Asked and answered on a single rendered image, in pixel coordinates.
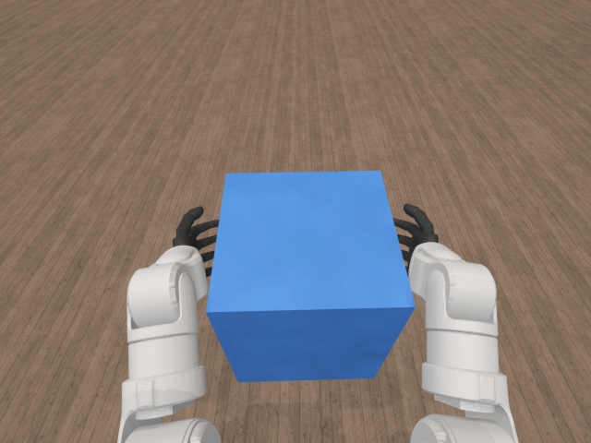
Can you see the robot right upper arm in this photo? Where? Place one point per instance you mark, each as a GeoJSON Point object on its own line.
{"type": "Point", "coordinates": [440, 428]}

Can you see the robot left upper arm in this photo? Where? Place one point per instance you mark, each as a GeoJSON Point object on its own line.
{"type": "Point", "coordinates": [194, 430]}

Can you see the carton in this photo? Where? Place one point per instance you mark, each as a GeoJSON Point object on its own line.
{"type": "Point", "coordinates": [308, 280]}

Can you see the robot right forearm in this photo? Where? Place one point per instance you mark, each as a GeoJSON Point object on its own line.
{"type": "Point", "coordinates": [462, 367]}

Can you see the right robot hand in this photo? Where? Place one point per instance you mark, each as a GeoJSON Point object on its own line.
{"type": "Point", "coordinates": [421, 234]}

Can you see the left robot hand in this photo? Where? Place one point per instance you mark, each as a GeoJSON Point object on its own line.
{"type": "Point", "coordinates": [186, 235]}

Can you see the robot left forearm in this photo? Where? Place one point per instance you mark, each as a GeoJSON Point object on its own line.
{"type": "Point", "coordinates": [164, 375]}

